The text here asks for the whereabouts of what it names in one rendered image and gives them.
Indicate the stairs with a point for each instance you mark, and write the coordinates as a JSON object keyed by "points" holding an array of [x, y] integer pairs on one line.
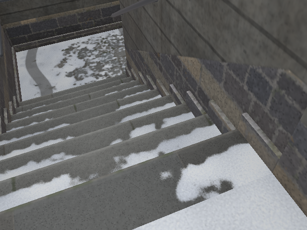
{"points": [[66, 138]]}

